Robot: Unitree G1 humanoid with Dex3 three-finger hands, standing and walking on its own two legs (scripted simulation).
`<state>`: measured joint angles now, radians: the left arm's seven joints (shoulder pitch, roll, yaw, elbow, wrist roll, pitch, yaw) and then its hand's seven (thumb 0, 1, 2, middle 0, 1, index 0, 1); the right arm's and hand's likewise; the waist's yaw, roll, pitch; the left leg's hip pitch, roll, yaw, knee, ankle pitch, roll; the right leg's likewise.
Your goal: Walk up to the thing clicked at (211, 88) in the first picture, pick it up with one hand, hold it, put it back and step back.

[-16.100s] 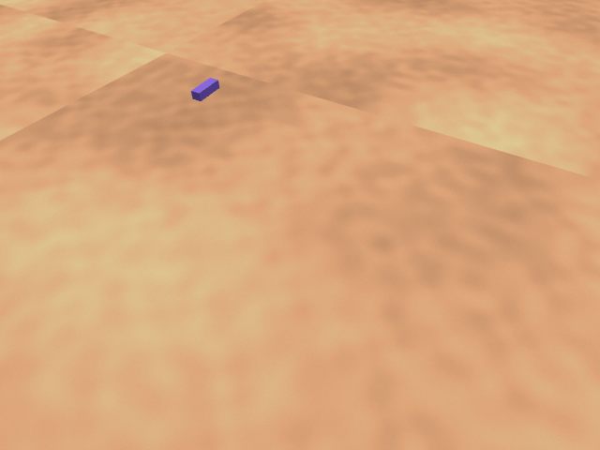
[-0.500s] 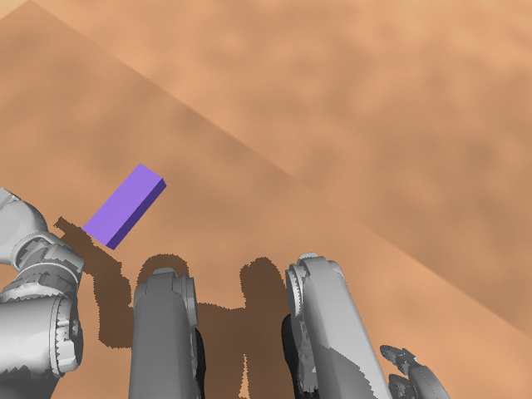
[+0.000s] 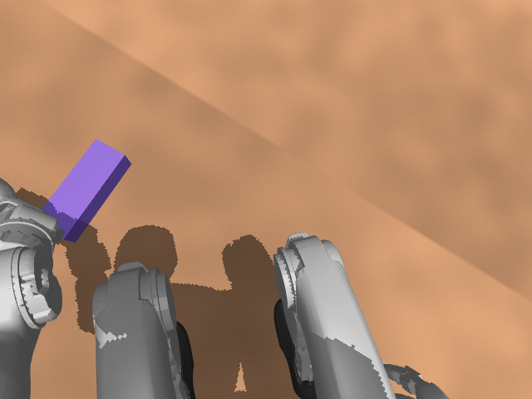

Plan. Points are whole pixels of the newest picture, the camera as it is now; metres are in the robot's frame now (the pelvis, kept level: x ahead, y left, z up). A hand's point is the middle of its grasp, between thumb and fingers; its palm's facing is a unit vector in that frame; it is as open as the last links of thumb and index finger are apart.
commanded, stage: rise first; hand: left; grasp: from above
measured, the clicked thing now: (85, 190) +0.50 +0.28 -0.33
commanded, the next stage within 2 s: approach in 0.74 s
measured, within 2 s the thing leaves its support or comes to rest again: neither
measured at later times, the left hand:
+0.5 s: hand (31, 212) +0.43 +0.31 -0.19, palm faces -0.24 -0.35 -0.91, open 14.0 cm
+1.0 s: hand (39, 207) +0.45 +0.31 -0.21, palm faces -0.28 -0.34 -0.90, open 14.1 cm
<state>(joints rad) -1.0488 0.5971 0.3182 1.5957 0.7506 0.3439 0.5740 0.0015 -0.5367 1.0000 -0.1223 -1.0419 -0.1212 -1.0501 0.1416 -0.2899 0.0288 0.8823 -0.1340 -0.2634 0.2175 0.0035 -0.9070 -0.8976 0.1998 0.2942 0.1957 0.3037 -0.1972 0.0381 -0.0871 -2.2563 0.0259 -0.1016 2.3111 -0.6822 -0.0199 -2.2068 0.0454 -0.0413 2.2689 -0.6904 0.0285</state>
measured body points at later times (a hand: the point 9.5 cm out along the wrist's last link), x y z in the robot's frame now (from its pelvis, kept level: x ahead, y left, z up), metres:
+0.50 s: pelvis +0.00 +0.00 -0.03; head +0.24 +0.03 +0.35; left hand +0.44 +0.33 -0.14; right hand +0.03 -0.26 -0.15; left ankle +0.08 +0.13 -0.32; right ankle +0.09 -0.12 -0.32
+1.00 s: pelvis +0.00 +0.00 -0.04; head +0.25 +0.04 +0.33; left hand +0.46 +0.33 -0.16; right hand +0.01 -0.26 -0.14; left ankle +0.08 +0.13 -0.32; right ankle +0.09 -0.12 -0.32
